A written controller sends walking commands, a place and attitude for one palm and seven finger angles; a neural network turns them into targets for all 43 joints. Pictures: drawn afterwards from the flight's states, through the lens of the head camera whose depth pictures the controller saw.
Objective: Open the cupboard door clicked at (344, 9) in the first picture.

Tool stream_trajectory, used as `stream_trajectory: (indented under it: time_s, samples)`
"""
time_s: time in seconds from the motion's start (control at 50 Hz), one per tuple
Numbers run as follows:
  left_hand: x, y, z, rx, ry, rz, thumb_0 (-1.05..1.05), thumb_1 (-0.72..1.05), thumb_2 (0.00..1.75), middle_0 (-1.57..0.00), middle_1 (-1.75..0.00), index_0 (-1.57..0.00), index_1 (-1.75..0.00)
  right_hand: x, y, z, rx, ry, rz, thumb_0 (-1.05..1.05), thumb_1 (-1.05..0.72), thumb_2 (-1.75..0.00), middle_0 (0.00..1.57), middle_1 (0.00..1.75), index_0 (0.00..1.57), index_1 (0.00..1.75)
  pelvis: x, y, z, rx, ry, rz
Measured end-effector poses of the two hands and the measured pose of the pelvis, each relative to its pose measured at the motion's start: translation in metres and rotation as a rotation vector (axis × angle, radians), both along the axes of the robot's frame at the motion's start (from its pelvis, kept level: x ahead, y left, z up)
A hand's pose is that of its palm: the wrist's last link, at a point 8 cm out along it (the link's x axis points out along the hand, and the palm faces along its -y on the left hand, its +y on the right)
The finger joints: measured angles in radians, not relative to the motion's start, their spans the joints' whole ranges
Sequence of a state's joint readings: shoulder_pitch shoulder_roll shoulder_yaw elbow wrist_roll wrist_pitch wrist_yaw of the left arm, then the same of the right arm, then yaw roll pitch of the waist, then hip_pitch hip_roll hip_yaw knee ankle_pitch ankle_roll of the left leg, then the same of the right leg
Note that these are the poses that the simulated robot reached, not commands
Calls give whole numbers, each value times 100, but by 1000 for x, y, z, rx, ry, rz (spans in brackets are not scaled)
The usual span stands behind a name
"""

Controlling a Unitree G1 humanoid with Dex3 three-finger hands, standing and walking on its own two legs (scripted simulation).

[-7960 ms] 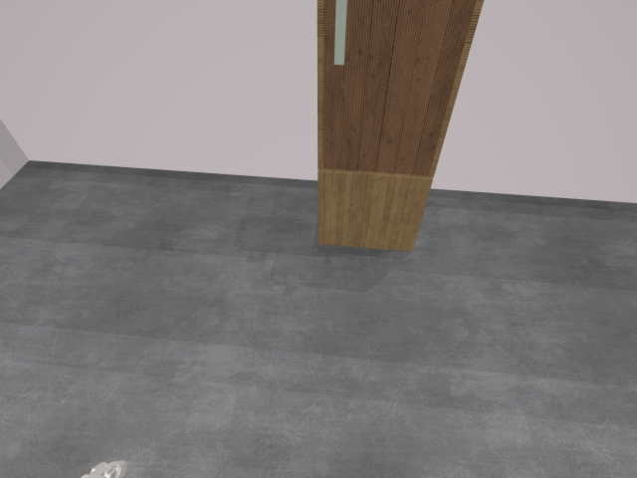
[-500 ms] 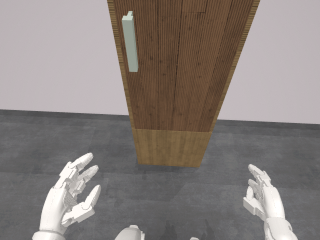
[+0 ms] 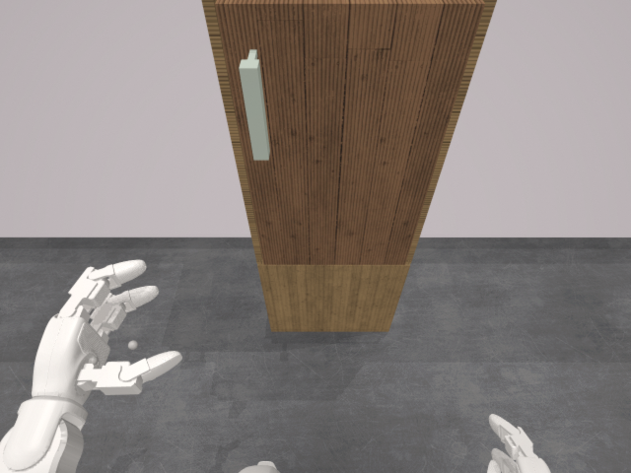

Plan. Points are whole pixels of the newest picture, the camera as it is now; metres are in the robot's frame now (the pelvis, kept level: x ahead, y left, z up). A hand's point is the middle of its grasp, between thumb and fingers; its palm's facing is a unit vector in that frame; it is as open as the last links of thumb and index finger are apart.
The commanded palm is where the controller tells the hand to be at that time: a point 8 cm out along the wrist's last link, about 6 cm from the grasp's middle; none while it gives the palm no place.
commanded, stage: raise the hand with hooked fingers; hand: left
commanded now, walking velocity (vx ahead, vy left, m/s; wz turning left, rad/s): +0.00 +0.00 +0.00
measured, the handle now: (257, 106) +0.60 +0.12 +0.15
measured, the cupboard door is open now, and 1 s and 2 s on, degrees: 0 0 0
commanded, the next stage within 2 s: move the hooked fingers beside the handle in 1.18 s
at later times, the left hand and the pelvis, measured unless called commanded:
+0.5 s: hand (68, 274) +0.28 +0.27 +0.15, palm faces +0.09 -0.99 -0.06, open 13.9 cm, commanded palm +0.26 +0.32 +0.15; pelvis +0.02 +0.01 +0.02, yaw +1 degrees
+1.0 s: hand (78, 242) +0.31 +0.27 +0.16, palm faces +0.08 -1.00 -0.04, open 14.0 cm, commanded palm +0.28 +0.32 +0.17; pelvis +0.02 +0.00 +0.03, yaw +0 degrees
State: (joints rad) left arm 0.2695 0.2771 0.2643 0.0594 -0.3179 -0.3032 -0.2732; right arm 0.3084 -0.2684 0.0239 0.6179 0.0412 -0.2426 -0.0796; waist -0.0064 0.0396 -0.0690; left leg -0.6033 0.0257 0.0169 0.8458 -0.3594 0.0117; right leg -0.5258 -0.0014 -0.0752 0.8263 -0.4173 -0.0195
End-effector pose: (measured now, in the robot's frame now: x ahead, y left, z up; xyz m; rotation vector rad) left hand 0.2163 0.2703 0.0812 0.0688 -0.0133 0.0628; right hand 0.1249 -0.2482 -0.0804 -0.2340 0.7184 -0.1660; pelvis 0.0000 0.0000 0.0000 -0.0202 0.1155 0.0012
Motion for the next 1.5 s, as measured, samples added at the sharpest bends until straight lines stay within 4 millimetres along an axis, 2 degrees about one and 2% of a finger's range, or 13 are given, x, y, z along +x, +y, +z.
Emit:
stream_trajectory:
  time_s: [0.14, 0.28, 0.4, 0.54, 0.76, 0.94, 1.34, 1.5]
  samples:
    - [13, 16, 13, -6, -10, -3, 0, -14, 45, -27, -97, -27, -97, 27, 3, 22, -30, -78, 25, 2, -91, -90, 20, 30, 21, 30, 5, 7, 7, -3, -27, 4]
    - [26, 34, 35, -11, -31, 14, -1, -30, 38, -29, -108, -28, -107, 58, 25, 38, 0, -152, 80, 2, -91, -90, 20, 30, 21, 30, 10, 10, 15, -4, -54, 10]
    - [35, 46, 53, -9, -26, 21, -1, -42, 33, -29, -115, -29, -115, 71, 41, 43, 32, -167, 114, 2, -91, -90, 20, 30, 21, 30, 13, 11, 20, -3, -74, 15]
    - [46, 59, 73, -9, -35, 30, -1, -48, 30, -30, -119, -30, -119, 68, 42, 41, 42, -138, 115, 2, -91, -90, 21, 30, 21, 30, 16, 9, 25, -1, -90, 17]
    - [68, 68, 96, -16, -38, 24, -1, -50, 30, -30, -120, -30, -120, 52, 18, 39, 15, -88, 62, 2, -91, -90, 20, 30, 21, 30, 17, 2, 30, 5, -100, 10]
    - [73, 53, 83, -33, 3, 8, -1, -50, 30, -30, -120, -30, -120, 46, 3, 40, 7, -82, 33, 2, -91, -90, 20, 30, 21, 30, 19, -2, 30, 9, -94, -4]
    - [70, 47, 85, -40, -6, 22, -1, -50, 30, -30, -120, -30, -120, 56, 7, 39, 34, -100, 50, 2, -91, -90, 20, 30, 21, 30, 18, -10, 30, 14, -98, 0]
    - [87, 43, 85, -57, -16, 14, -1, -50, 30, -30, -120, -30, -120, 52, 5, 37, 16, -81, 47, 2, -91, -90, 20, 30, 21, 30, 14, -9, 29, 11, -94, 8]
